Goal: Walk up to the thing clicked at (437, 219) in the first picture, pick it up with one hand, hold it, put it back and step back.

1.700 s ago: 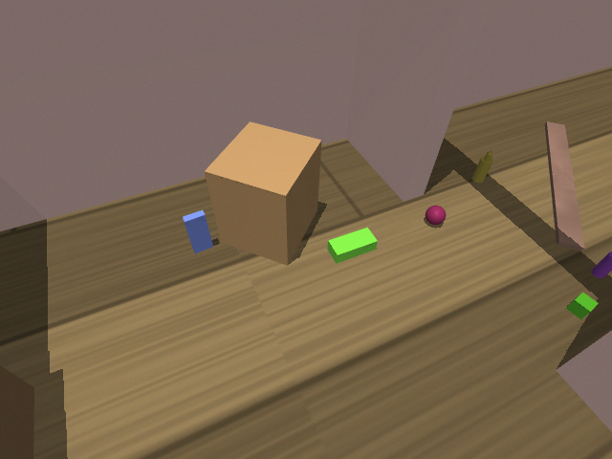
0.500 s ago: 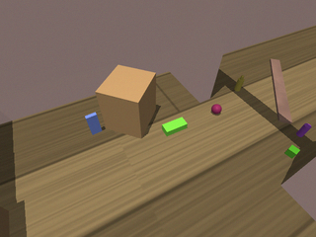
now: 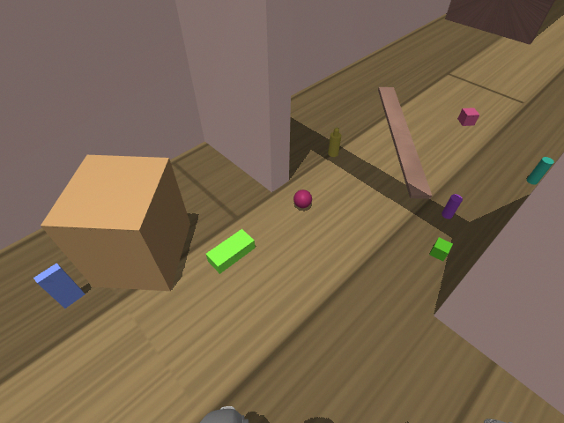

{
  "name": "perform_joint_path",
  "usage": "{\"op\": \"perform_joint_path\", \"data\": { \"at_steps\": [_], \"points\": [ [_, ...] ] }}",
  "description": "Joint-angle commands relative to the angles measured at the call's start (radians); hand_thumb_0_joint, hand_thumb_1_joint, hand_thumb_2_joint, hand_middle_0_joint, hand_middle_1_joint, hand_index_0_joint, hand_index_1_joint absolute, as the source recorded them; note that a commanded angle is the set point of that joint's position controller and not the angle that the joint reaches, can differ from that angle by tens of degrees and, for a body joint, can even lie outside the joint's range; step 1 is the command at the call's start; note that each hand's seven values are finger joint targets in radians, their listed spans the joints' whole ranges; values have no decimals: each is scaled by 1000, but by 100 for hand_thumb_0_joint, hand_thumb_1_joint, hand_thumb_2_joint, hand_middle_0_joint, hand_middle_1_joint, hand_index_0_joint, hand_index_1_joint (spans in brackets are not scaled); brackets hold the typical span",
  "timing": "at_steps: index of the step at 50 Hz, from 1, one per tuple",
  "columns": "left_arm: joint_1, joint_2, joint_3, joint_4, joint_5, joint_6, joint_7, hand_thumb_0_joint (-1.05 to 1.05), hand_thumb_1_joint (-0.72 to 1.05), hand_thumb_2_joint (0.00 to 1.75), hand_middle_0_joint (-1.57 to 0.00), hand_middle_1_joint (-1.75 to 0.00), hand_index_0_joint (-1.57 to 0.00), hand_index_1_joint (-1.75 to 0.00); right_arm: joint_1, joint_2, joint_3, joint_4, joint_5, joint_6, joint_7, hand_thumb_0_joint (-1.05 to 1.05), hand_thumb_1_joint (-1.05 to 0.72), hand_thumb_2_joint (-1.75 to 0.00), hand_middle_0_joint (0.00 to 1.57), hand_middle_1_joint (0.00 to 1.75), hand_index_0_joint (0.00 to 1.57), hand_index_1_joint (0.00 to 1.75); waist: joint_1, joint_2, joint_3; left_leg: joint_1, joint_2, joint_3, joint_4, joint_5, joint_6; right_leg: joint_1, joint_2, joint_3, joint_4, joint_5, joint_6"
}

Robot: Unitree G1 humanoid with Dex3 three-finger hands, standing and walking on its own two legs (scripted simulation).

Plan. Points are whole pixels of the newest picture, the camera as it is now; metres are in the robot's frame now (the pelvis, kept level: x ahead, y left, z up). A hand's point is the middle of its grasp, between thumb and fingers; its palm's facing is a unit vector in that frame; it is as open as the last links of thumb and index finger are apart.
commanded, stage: walk up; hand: left
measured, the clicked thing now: (302, 198) +1.17 -0.06 -0.72
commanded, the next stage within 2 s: none
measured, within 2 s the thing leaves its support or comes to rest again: neither
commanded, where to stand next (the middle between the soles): +0.76 -0.19 m, yaw -17 degrees
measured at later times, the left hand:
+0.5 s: hand (195, 266) +0.42 +0.20 -0.12, palm faces -0.30 -0.88 -0.37, open 7.4 cm
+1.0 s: hand (215, 234) +0.54 +0.18 -0.16, palm faces -0.35 -0.87 -0.33, open 7.4 cm
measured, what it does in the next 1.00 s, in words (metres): walks ahead, turning right: left foot, then right foot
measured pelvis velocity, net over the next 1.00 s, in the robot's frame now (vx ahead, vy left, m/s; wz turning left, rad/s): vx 0.42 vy -0.07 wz -0.33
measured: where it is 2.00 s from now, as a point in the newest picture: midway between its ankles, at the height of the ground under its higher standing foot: (339, 283)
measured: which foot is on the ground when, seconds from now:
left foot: up 0.00-0.08, down 0.10-0.52, up 0.54-0.84, down 0.86-1.00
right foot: down 0.00-0.10, up 0.12-0.48, down 0.50-0.88, up 0.90-1.00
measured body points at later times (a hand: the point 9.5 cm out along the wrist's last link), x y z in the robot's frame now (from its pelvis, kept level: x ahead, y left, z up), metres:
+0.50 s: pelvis +0.22 -0.04 -0.01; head +0.24 -0.05 +0.44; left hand +0.44 +0.24 -0.10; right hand +0.14 -0.37 -0.11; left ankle +0.15 +0.12 -0.73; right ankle +0.30 -0.18 -0.73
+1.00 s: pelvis +0.42 -0.07 -0.01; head +0.44 -0.05 +0.44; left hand +0.55 +0.22 -0.14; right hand +0.38 -0.40 -0.09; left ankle +0.50 +0.02 -0.73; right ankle +0.36 -0.19 -0.67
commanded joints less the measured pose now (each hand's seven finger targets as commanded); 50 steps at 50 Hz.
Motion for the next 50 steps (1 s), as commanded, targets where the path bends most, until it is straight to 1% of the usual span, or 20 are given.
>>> {"op": "perform_joint_path", "data": {
  "at_steps": [1,4,5,6,7,10,13,16,21,24,25,26,27,32,39,42,43,44,45,50],
  "points": [
    [-89,300,88,-134,2,-40,20,0,90,90,-20,-30,-20,-30,18,-197,-74,-90,-2,-40,-17,0,-90,-90,20,30,20,30,-39,-141,-5,114,-12,4,-156,94,6,-122,-217,256,-244,-160,-162],
    [-133,225,59,-163,6,-36,22,0,90,90,-20,-30,-20,-30,238,-233,-101,-40,-12,-66,-38,0,-90,-90,20,30,20,30,-172,22,-63,559,-24,-46,-300,84,30,-428,-118,167,111,-109,-94],
    [-92,133,36,-166,2,-39,24,0,90,90,-20,-30,-20,-30,333,-314,-123,-31,-29,-77,-50,0,-90,-90,20,30,20,30,-208,273,-97,644,184,-381,-483,-259,83,-564,49,80,470,-174,-48],
    [-33,178,40,-155,1,-34,36,0,90,90,-20,-30,-20,-30,254,-347,-119,-73,-11,-82,-52,0,-90,-90,20,30,20,30,-144,196,-82,537,385,-759,-690,-517,150,-600,57,117,633,-202,-26],
    [-10,261,48,-127,11,-35,42,0,90,90,-20,-30,-20,-30,147,-348,-115,-98,22,-82,-50,0,-90,-90,20,30,20,30,-90,98,-20,402,414,-791,-743,-534,167,-550,-13,176,700,-161,-28],
    [1,278,64,-73,-3,-34,28,0,90,90,-20,-30,-20,-30,63,-252,-81,-118,12,-83,-49,0,-90,-90,20,30,20,30,-46,91,15,343,266,-363,-642,-177,165,-465,-105,137,588,-25,9],
    [-78,233,52,-90,-9,-31,8,0,90,90,-20,-30,-20,-30,120,-244,-74,-100,2,-85,-45,0,-90,-90,20,30,20,30,-82,98,7,374,219,-138,-605,175,182,-417,-112,88,424,-4,39],
    [-182,199,43,-130,-9,-27,-4,0,90,90,-20,-30,-20,-30,159,-259,-76,-101,4,-81,-45,0,-90,-90,20,30,20,30,-102,109,2,403,208,-27,-555,418,188,-382,-112,23,291,21,28],
    [-213,193,49,-120,-8,-23,-17,0,90,90,-20,-30,-20,-30,124,-284,-81,-120,7,-58,-43,0,-90,-90,20,30,20,30,-86,115,-36,325,188,52,-482,290,146,-154,-76,-74,94,116,-7],
    [-56,243,75,-65,-6,-33,1,0,90,90,-20,-30,-20,-30,118,-244,-61,-131,13,-42,-44,0,-90,-90,20,30,20,30,13,-40,-109,232,136,119,-143,401,104,153,-22,-95,-12,117,-33],
    [61,316,107,-41,0,-43,17,0,90,90,-20,-30,-20,-30,153,-183,-37,-145,16,-40,-44,0,-90,-90,20,30,20,30,73,-219,-170,55,70,122,124,289,70,338,-91,69,-60,-24,-72],
    [92,394,120,-66,-7,-50,35,0,90,90,-20,-30,-20,-30,179,-119,-10,-168,24,-39,-42,0,-90,-90,20,30,20,30,66,-398,-177,-177,-53,105,347,-148,27,411,-356,536,-196,-113,-180],
    [62,411,116,-80,-28,-46,35,0,90,90,-20,-30,-20,-30,124,-227,-40,-157,25,-29,-50,0,-90,-90,20,30,20,30,73,-265,-155,-212,-22,-38,418,-164,21,328,-425,693,-256,-115,-267],
    [-79,291,74,-113,-30,-60,53,0,90,90,-20,-30,-20,-30,193,-207,-43,-73,19,-18,-33,0,-90,-90,20,30,20,30,-43,-191,-36,-57,39,-68,219,-2,16,33,-230,267,-195,213,-188],
    [-80,304,69,-145,-7,-73,41,0,90,90,-20,-30,-20,-30,70,-178,-58,-108,4,-35,-5,0,-90,-90,20,30,20,30,-19,-178,-7,103,4,8,-139,96,-1,-162,-232,230,-232,-105,-188],
    [-136,255,44,-157,1,-68,41,0,90,90,-20,-30,-20,-30,245,-205,-85,-51,-4,-57,-18,0,-90,-90,20,30,20,30,-141,-48,-74,477,-47,26,-235,122,20,-375,-169,159,21,-127,-123],
    [-94,189,25,-154,-3,-67,43,0,90,90,-20,-30,-20,-30,326,-265,-105,-34,-13,-65,-29,0,-90,-90,20,30,20,30,-189,167,-106,600,54,-150,-381,-106,61,-496,-67,72,303,-113,-82],
    [-57,145,11,-159,-12,-67,51,0,90,90,-20,-30,-20,-30,335,-341,-115,-67,-13,-71,-35,0,-90,-90,20,30,20,30,-171,294,-96,586,343,-670,-631,-380,130,-634,73,30,567,-222,-19],
    [-44,275,41,-131,-5,-60,68,0,90,90,-20,-30,-20,-30,237,-355,-115,-96,24,-65,-31,0,-90,-90,20,30,20,30,-129,136,-63,497,415,-766,-669,-480,227,-614,-8,121,644,-229,-26],
    [20,259,42,-37,-10,-61,47,0,90,90,-20,-30,-20,-30,118,-242,-68,-109,21,-61,-36,0,-90,-90,20,30,20,30,-56,133,5,298,203,-214,-592,30,176,-407,-105,65,476,-31,22]
  ]
}}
